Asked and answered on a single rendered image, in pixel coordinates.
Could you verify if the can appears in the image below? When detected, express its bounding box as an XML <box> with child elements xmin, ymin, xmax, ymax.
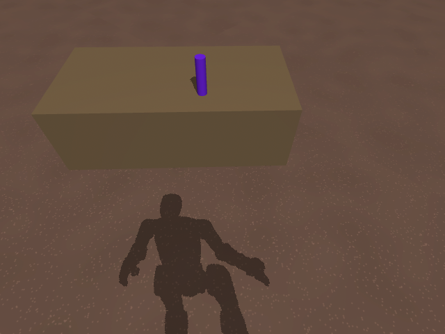
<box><xmin>195</xmin><ymin>54</ymin><xmax>207</xmax><ymax>96</ymax></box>

